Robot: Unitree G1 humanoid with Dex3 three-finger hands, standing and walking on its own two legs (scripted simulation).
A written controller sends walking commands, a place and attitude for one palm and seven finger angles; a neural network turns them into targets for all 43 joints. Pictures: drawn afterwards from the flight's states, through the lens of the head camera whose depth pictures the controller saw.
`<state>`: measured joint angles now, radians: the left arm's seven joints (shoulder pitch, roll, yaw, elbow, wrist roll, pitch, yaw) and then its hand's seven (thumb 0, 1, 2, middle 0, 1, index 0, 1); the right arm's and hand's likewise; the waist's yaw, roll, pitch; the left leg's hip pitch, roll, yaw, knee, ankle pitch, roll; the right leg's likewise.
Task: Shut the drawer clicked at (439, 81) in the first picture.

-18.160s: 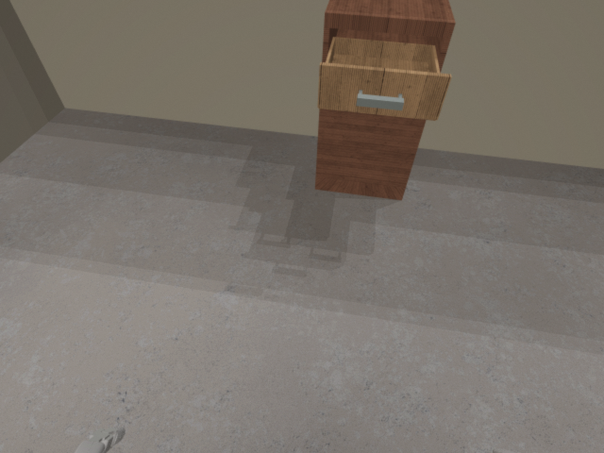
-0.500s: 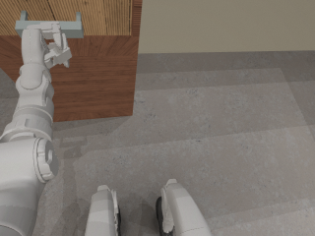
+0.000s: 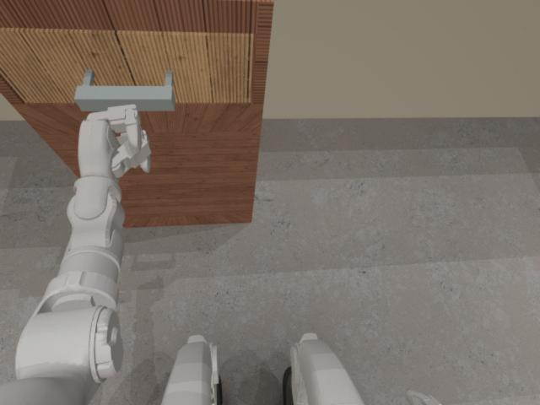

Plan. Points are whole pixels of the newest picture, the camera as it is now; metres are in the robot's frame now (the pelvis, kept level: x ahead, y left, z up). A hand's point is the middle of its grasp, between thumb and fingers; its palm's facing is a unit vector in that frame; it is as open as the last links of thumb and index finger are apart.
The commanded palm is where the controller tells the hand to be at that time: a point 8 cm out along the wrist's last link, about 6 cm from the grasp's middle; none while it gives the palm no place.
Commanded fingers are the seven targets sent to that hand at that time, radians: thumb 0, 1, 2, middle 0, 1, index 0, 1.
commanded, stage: draw the hand back to the body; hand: left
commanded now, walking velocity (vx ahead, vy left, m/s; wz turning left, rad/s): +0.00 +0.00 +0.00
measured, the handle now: (128, 87) +0.58 +0.20 +0.03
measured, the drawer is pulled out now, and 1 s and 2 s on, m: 0.00 0.00 0.00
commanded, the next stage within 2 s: step back with the hand held close in 1.34 s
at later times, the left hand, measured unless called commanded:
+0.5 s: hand (75, 204) +0.33 +0.18 +0.14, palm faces +0.01 -1.00 -0.07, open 3.3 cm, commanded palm +0.30 +0.24 +0.16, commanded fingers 0.00 0.90 0.90 -1.40 -1.60 -1.40 -1.60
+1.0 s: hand out of the picture +0.24 +0.23 +0.24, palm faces +0.36 -0.88 -0.32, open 3.2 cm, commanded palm +0.19 +0.27 +0.26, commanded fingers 0.00 0.90 0.90 -1.40 -1.60 -1.40 -1.60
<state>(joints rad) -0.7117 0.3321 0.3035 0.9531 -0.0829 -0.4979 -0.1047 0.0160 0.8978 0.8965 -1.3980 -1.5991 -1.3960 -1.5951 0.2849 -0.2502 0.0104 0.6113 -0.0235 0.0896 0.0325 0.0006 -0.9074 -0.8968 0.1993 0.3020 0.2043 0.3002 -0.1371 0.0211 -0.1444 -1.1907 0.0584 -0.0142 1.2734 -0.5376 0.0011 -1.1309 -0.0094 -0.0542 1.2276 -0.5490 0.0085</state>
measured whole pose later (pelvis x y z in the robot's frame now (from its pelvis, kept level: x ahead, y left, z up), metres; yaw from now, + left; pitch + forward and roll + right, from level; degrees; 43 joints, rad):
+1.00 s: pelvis +0.03 +0.00 +0.11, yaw +2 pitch -2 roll +0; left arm 0.40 0.31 0.20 -0.30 -0.08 -0.04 0.10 0.01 0.89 0.90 -1.40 -1.60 -1.40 -1.59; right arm 0.20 -0.22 0.06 0.56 0.02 -0.05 -0.08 0.01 -0.90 -0.90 0.20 0.30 0.20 0.30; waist 0.04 0.05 -0.01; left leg -0.18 0.02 0.02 0.51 -0.29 0.00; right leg -0.14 -0.02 -0.04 0.49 -0.30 0.01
